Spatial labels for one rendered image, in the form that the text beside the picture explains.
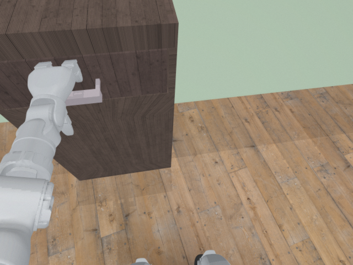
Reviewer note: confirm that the left robot forearm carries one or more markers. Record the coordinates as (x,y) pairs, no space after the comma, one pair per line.
(36,139)

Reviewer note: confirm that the robot left upper arm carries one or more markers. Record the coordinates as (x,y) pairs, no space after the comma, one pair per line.
(25,206)

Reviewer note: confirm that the left robot shin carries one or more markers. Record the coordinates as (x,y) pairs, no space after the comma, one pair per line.
(141,260)

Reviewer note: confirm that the right robot shin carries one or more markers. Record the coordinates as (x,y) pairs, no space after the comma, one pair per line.
(208,252)

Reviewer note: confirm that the cabinet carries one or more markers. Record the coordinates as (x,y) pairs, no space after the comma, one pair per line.
(119,135)

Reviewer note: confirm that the left robot hand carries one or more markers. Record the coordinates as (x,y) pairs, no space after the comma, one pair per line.
(57,81)

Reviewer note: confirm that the drawer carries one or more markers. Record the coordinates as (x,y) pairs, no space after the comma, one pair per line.
(121,74)

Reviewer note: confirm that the handle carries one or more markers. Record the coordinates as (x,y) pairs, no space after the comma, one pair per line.
(85,96)

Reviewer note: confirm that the robot shin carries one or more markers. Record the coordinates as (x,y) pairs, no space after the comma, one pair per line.
(141,260)
(208,252)

